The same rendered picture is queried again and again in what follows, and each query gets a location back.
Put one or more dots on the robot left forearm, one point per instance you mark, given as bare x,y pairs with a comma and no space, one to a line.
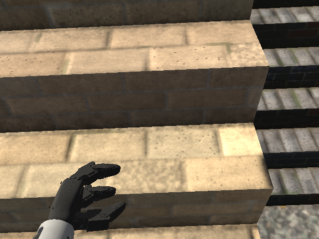
55,229

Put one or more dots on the left robot hand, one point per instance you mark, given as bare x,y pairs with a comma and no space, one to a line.
72,196

